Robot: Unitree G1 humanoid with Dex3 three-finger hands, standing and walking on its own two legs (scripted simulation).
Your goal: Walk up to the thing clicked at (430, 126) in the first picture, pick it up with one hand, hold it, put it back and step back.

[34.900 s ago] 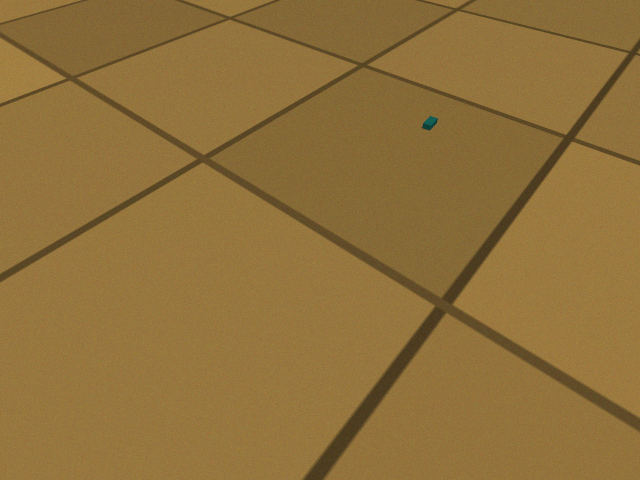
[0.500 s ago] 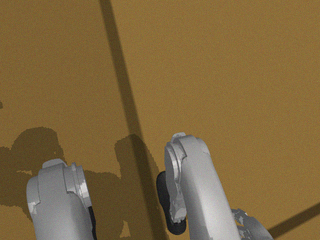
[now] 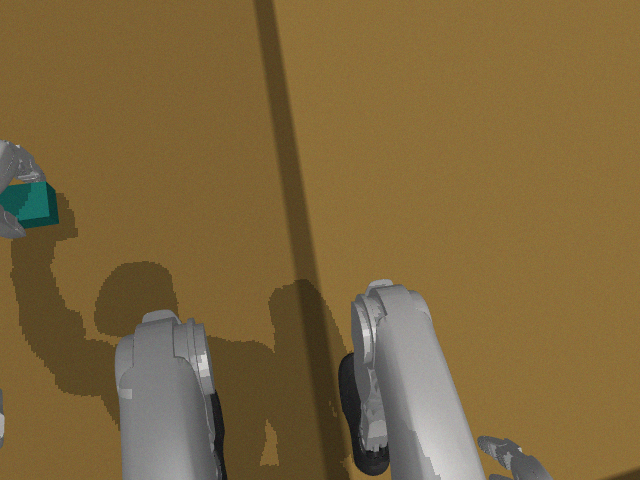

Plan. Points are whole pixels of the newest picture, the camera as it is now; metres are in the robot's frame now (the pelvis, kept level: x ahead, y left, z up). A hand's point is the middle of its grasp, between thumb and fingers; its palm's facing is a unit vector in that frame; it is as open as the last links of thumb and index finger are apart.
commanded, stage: lift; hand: left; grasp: from above
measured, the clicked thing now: (11, 208) +0.46 +0.35 -0.17
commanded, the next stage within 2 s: hold in 1.30 s
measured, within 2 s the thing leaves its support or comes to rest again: neither
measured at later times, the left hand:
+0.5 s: hand out of the picture +0.38 +0.31 +0.07, palm faces -0.40 -0.13 -0.91, open 7.4 cm
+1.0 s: hand out of the picture +0.34 +0.27 +0.24, palm faces -0.43 -0.13 -0.90, open 7.5 cm
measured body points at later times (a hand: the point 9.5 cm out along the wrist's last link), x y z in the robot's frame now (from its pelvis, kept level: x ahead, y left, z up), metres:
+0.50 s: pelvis +0.00 +0.00 +0.14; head +0.16 +0.04 +0.56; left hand +0.40 +0.32 +0.12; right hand +0.16 -0.26 +0.02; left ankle +0.09 +0.13 -0.33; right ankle +0.11 -0.15 -0.33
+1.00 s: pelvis +0.04 -0.01 +0.31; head +0.11 +0.00 +0.75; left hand +0.36 +0.28 +0.29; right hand +0.17 -0.26 +0.19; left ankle +0.09 +0.13 -0.33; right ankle +0.11 -0.15 -0.33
